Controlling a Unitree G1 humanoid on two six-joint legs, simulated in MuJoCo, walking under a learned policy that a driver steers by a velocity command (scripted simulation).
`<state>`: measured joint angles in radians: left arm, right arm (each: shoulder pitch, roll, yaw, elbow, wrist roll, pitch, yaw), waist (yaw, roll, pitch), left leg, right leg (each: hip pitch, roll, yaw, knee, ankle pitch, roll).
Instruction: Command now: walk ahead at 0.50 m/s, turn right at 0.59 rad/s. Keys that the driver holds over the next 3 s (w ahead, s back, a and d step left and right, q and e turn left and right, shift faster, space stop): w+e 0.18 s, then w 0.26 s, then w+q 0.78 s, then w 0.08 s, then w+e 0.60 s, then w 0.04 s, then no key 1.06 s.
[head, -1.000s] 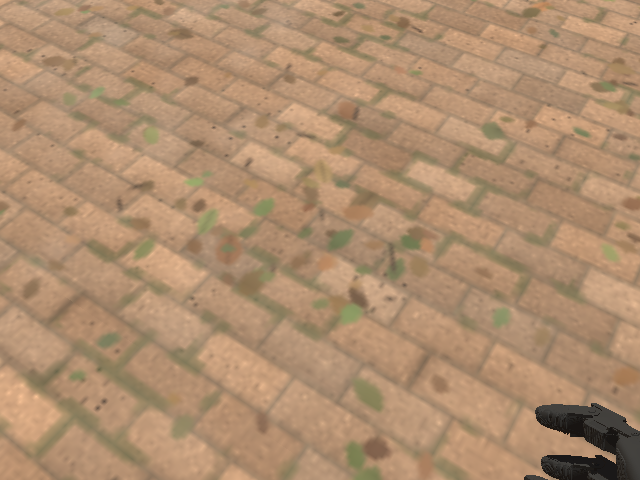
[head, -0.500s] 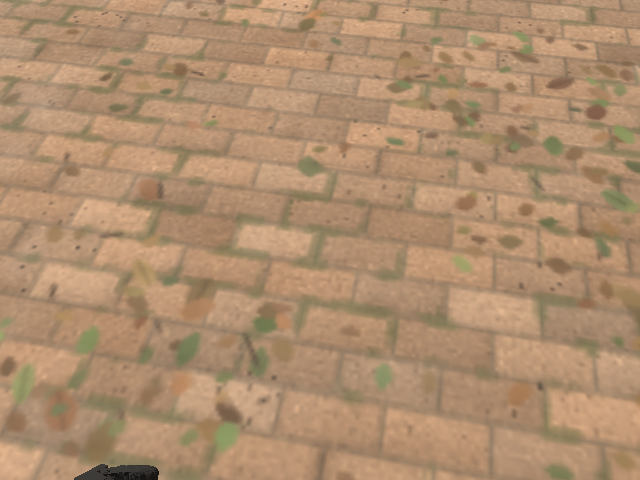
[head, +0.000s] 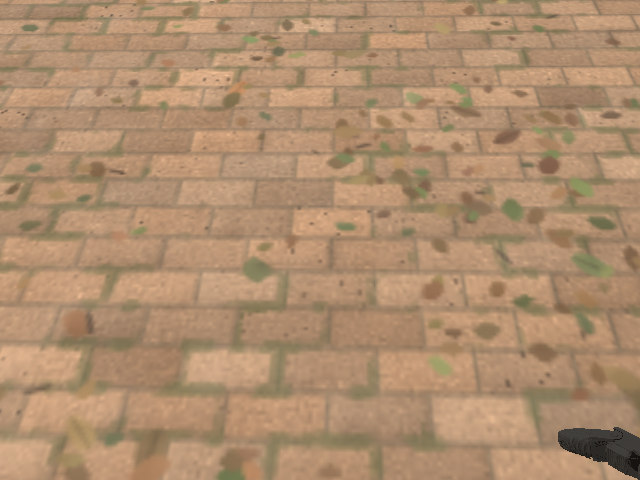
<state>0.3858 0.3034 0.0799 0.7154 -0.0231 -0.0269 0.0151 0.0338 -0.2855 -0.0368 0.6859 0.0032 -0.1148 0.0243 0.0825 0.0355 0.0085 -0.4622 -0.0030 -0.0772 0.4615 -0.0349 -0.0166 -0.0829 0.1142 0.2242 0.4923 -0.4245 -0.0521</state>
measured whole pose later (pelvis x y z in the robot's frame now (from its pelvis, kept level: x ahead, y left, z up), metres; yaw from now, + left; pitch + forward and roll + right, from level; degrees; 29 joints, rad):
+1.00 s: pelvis +0.51 -0.08 +0.00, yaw +3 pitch +1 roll -2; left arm 0.33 0.28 0.08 0.84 -0.01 -0.06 0.01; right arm 0.08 -0.26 -0.04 0.74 0.02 -0.02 0.06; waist 0.07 0.03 0.04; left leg -0.61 0.08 0.03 0.64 -0.06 0.05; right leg 0.12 0.00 -0.28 0.25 -0.37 0.02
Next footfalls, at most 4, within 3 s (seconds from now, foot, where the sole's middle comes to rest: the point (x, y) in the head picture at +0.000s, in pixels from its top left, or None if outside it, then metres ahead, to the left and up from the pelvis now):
0.52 right None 0.39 -0.18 -0.76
1.06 left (351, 378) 0.70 0.04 -0.76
1.58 right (416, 263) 1.04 -0.11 -0.76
2.04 left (342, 184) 1.31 0.10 -0.76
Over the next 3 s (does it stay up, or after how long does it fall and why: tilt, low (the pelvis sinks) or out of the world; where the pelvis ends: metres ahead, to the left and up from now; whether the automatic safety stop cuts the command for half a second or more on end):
stays up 1.26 -0.03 0.01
